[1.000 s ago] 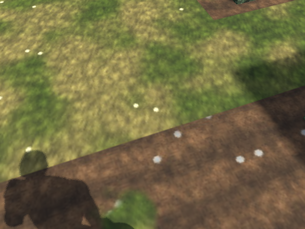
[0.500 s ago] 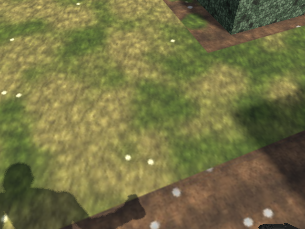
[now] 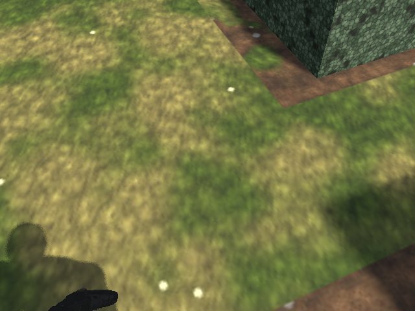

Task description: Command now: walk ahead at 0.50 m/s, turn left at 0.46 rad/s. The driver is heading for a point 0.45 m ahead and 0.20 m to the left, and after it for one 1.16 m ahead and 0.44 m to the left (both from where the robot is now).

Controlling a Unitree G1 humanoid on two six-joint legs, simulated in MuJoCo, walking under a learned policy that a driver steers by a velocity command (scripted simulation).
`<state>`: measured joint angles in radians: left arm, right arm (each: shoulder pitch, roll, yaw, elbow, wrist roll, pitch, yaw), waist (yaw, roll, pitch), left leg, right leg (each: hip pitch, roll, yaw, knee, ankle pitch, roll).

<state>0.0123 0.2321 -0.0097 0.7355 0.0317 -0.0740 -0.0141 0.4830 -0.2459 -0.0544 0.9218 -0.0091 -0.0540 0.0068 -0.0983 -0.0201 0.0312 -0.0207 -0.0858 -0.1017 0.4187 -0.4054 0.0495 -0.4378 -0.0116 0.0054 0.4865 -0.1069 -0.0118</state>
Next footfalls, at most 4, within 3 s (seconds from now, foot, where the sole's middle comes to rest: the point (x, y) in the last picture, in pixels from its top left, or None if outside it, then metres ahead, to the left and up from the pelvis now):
0.54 left None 0.37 0.16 -0.77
1.10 right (175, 280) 0.57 0.09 -0.77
1.44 left None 0.38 0.21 -0.77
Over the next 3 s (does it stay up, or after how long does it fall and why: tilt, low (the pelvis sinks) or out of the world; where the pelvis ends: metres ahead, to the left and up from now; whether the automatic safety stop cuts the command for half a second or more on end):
stays up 0.62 0.20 0.02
